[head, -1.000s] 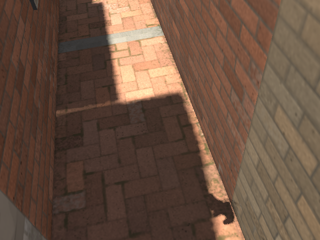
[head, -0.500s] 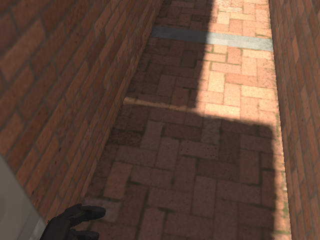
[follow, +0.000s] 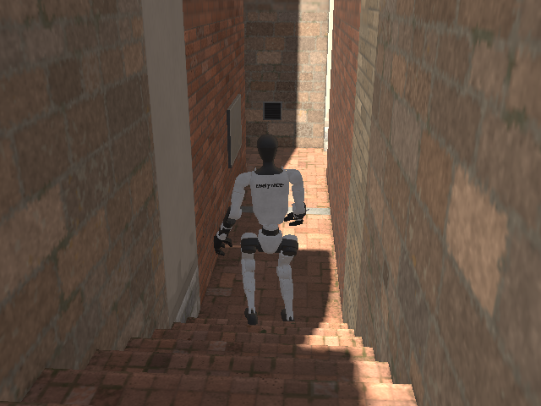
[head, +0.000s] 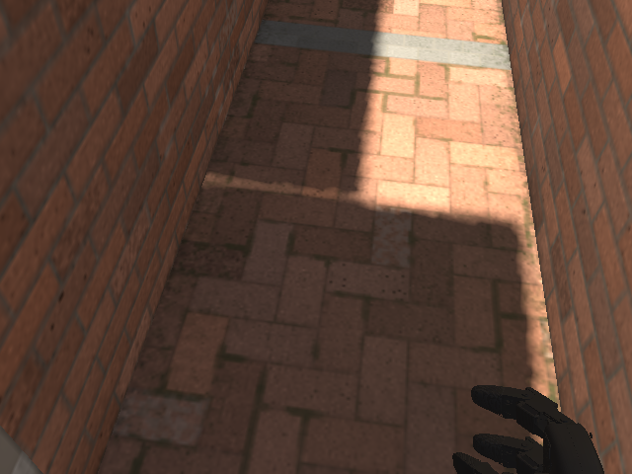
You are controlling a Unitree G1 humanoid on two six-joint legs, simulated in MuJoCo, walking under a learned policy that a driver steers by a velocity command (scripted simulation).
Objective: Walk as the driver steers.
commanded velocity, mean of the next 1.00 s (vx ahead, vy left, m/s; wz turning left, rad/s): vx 0.00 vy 0.00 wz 0.09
